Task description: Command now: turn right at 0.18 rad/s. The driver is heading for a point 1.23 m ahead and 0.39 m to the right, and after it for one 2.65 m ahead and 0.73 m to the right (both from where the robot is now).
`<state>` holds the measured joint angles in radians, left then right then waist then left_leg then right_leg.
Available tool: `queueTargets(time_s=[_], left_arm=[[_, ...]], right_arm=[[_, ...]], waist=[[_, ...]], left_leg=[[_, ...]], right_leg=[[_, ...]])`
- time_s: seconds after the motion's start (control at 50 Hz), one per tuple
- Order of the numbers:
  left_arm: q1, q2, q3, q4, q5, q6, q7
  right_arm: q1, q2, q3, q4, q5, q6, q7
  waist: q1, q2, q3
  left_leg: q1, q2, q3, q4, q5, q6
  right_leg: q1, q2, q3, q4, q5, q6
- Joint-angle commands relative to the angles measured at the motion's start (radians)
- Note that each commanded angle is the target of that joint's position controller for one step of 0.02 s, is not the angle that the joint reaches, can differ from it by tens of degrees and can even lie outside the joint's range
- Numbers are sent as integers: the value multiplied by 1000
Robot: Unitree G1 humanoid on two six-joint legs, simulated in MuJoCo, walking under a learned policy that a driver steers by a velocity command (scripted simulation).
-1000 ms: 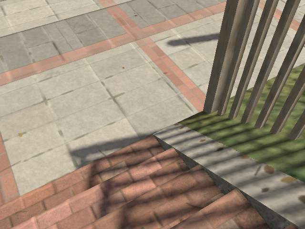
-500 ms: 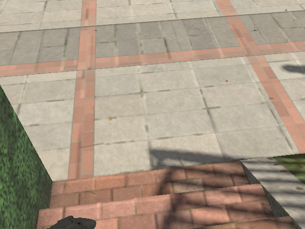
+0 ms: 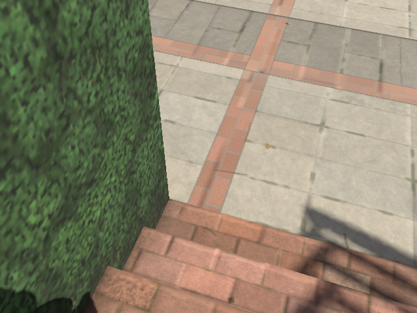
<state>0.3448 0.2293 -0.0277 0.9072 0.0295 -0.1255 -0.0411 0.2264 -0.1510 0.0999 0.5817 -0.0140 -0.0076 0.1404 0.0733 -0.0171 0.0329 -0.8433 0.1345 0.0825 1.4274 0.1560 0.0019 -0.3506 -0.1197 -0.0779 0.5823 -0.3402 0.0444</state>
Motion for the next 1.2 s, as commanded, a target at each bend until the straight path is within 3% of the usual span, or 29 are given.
queueTargets(time_s=[0.02,0.06,0.08,0.1,0.14,0.16,0.18,0.2,0.22,0.24,0.26,0.3,0.34,0.38,0.48,0.5,0.58,0.7,0.72,0.76,0.78,0.8,0.82,0.84,0.86,0.92,0.98,1.1,1.2], left_arm=[[-74,132,43,-113,13,-20,13],[-85,195,63,-130,16,-27,52],[-40,248,86,-130,5,-24,66],[-93,264,100,-147,12,-25,71],[-213,184,85,-198,22,-19,64],[-221,63,59,-242,14,-24,60],[-231,49,76,-306,-1,-28,68],[-100,-38,51,-295,-8,-28,96],[-159,3,56,-283,-4,-12,106],[-176,36,62,-245,20,15,116],[-108,83,67,-192,51,41,111],[163,48,35,-133,108,73,21],[177,67,33,-153,49,86,-62],[67,87,26,-229,9,87,-87],[-66,64,0,-307,18,99,-72],[-226,112,77,-355,-4,178,16],[-306,12,60,-411,-1,243,41],[-213,44,89,-302,-71,224,0],[-175,46,88,-272,-71,221,1],[67,58,93,-134,-68,198,8],[223,41,80,-74,-68,172,18],[220,88,43,-119,-72,144,27],[245,207,83,-143,-83,153,48],[238,299,112,-115,-38,149,74],[129,256,102,-123,-18,134,94],[-53,146,73,-130,24,88,73],[-86,107,78,-81,-13,39,47],[154,94,100,-11,-22,31,70],[362,29,91,47,28,30,101]], right_arm=[[58,-270,-89,-54,-13,-82,-44],[-82,-186,-85,-109,-31,-64,-58],[-134,-183,-101,-146,-28,-38,-72],[-81,-158,-103,-158,-26,-12,-97],[187,-193,-147,-73,-14,-13,-129],[428,-252,-178,-2,-44,-19,-151],[514,-365,-215,-36,-98,-45,-147],[646,-334,-195,6,-128,-47,-126],[522,-301,-193,16,-107,-25,-112],[366,-259,-183,37,-24,-6,-100],[196,-222,-172,7,20,-7,-85],[43,-160,-134,55,-28,-58,-92],[24,-195,-130,110,-70,-104,-134],[112,-240,-123,196,-87,-136,-174],[209,-234,-112,278,-111,-164,-167],[230,-325,-181,274,27,-102,-166],[180,-261,-177,257,3,-57,-182],[-41,-322,-211,228,7,-29,-156],[-64,-315,-211,234,-1,-21,-155],[-82,-228,-196,261,-13,2,-161],[-215,-163,-176,198,-20,14,-152],[-290,6,-124,128,0,-17,-143],[-402,-129,-160,28,-1,-41,-128],[-360,-113,-156,19,-18,-56,-135],[-285,-90,-152,71,-29,-74,-144],[-128,-84,-157,172,-13,-30,-160],[-119,-113,-169,171,10,-8,-120],[-229,-111,-183,185,-18,22,-74],[-388,-57,-171,135,-18,-9,-77]], waist=[[-46,147,-15],[12,-94,-49],[61,-149,40],[6,-152,83],[-164,-41,-94],[-253,142,-264],[-264,241,-172],[-262,415,-275],[-230,278,-3],[-169,244,-1],[-97,211,-45],[84,142,-121],[62,50,-68],[-13,88,-43],[-139,111,-49],[-124,10,-171],[-113,218,18],[-16,208,87],[10,166,106],[106,-123,114],[208,-337,144],[177,-436,127],[225,-303,-6],[134,-214,-22],[48,-71,11],[-86,-99,-11],[-165,-5,2],[-49,-25,110],[101,-20,167]], left_leg=[[258,65,-212,-778,-379,-16],[301,-124,80,-482,-326,-75],[242,-177,108,-479,-528,-72],[304,-132,-19,-647,-529,-41],[710,-121,-68,-745,-332,-31],[1075,97,-332,-857,-297,93],[1186,232,-502,-827,301,206],[1187,410,-961,-1077,37,356],[1054,384,-891,-1145,-340,318],[883,321,-705,-1133,-634,280],[663,276,-528,-1120,-665,257],[287,183,-299,-1106,-736,157],[160,178,-182,-1150,-851,99],[295,215,-161,-1157,-856,80],[630,312,-156,-1138,-869,138],[811,306,-129,-1061,-900,100],[705,382,-73,-1134,-1081,69],[358,317,131,-1246,-1132,57],[369,299,142,-1191,-1102,70],[330,179,204,-688,-840,106],[-5,103,142,-162,-822,115],[-375,-72,-134,147,-955,123],[-460,-177,-334,63,-812,103],[-574,-184,-414,76,-709,95],[-572,-164,-441,31,-534,80],[-230,-202,-390,19,-224,16],[11,-218,-289,-183,159,-14],[-32,-182,-239,-476,394,55],[-81,-183,-75,-753,336,97]], right_leg=[[-177,108,-38,-22,20,-63],[-56,-34,161,-238,61,-194],[-102,-102,277,-334,-137,-257],[-180,-186,409,-347,-284,-260],[-364,-95,369,-178,-269,-192],[-545,51,238,134,-208,-118],[-771,240,176,443,-307,-59],[-948,355,394,604,-398,-4],[-1153,304,429,667,-189,9],[-1135,268,344,760,-27,-5],[-1009,227,250,956,48,1],[-704,170,105,1375,178,-43],[-638,187,39,1445,208,-34],[-744,147,71,1455,204,-15],[-992,66,118,1328,170,-33],[-879,94,91,1170,181,-25],[-842,7,87,931,219,-16],[-67,54,-86,430,57,-87],[-3,59,-96,351,48,-102],[178,153,-145,183,-127,-120],[315,156,27,192,-218,-152],[371,-18,451,120,-230,-154],[425,-186,822,-269,-246,-154],[473,-309,982,-314,-477,-177],[413,-330,917,-231,-471,-153],[-17,-195,497,-127,-296,-20],[-193,-76,231,-78,-204,11],[92,-124,113,-27,-217,-80],[337,-128,-33,168,72,-90]])
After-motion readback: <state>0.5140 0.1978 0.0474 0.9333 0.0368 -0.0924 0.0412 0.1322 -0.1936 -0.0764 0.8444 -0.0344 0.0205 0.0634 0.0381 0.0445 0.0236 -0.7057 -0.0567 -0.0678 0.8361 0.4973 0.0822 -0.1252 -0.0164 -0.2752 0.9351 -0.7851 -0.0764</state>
